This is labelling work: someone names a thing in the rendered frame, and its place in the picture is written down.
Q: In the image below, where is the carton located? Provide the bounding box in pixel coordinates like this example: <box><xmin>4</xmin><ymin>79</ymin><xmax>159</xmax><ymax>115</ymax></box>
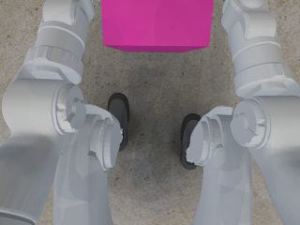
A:
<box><xmin>100</xmin><ymin>0</ymin><xmax>214</xmax><ymax>53</ymax></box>

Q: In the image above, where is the robot left thigh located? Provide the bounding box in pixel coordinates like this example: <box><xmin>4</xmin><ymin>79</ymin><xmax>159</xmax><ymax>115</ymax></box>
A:
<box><xmin>53</xmin><ymin>113</ymin><xmax>118</xmax><ymax>225</ymax></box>

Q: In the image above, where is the robot right upper arm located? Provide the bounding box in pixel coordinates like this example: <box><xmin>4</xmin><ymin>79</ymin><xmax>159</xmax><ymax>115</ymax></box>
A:
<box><xmin>230</xmin><ymin>96</ymin><xmax>300</xmax><ymax>225</ymax></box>

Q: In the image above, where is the robot left upper arm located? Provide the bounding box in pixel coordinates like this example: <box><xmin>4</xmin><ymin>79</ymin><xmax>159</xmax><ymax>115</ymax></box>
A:
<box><xmin>0</xmin><ymin>78</ymin><xmax>87</xmax><ymax>225</ymax></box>

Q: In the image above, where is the robot right foot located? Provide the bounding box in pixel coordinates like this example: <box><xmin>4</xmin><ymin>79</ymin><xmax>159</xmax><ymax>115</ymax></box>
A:
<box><xmin>180</xmin><ymin>113</ymin><xmax>202</xmax><ymax>170</ymax></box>

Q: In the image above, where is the right robot forearm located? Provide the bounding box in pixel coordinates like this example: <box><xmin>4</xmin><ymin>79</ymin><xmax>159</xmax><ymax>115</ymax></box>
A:
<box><xmin>221</xmin><ymin>0</ymin><xmax>300</xmax><ymax>98</ymax></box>

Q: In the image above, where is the left robot forearm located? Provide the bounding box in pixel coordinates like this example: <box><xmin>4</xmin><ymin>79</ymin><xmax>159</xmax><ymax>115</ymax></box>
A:
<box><xmin>2</xmin><ymin>0</ymin><xmax>96</xmax><ymax>120</ymax></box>

